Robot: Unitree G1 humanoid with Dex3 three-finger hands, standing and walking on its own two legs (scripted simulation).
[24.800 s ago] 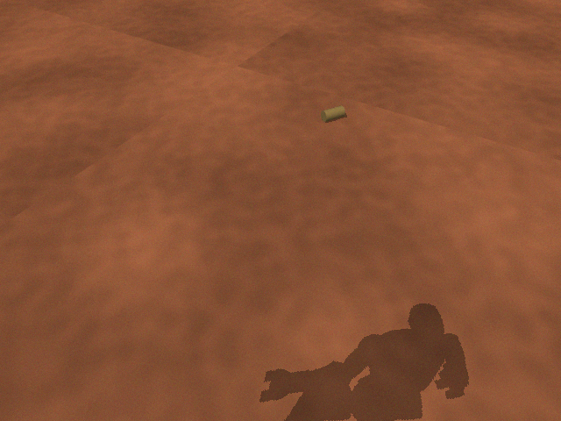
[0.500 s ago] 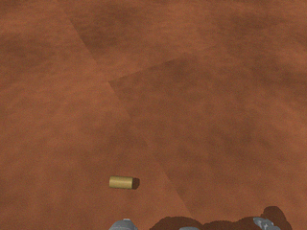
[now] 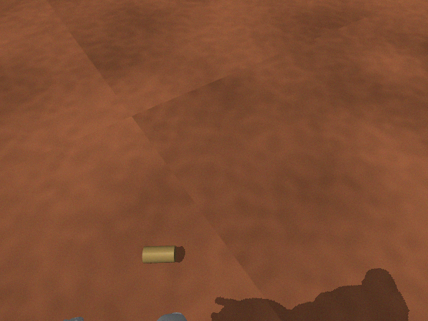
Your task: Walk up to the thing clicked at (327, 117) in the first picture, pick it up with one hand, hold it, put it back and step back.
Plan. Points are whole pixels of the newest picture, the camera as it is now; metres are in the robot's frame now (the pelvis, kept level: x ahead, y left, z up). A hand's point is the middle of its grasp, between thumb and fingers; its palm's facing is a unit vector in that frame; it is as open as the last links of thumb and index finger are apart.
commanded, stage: walk up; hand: left
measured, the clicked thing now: (159, 254) +0.47 +0.26 -0.72
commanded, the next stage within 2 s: none
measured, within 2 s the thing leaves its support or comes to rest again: neither
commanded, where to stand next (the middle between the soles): +0.08 +0.01 m, yaw +1 degrees
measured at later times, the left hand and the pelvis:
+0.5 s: hand out of the picture +0.01 +0.30 -0.16, palm faces -0.03 -0.94 -0.34, open 7.4 cm; pelvis -0.05 +0.02 +0.00, yaw +0 degrees
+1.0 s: hand out of the picture +0.02 +0.28 -0.15, palm faces +0.06 -0.92 -0.39, open 7.4 cm; pelvis -0.03 +0.00 +0.00, yaw +3 degrees
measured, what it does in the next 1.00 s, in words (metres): steps on the spot: left foot, then right foot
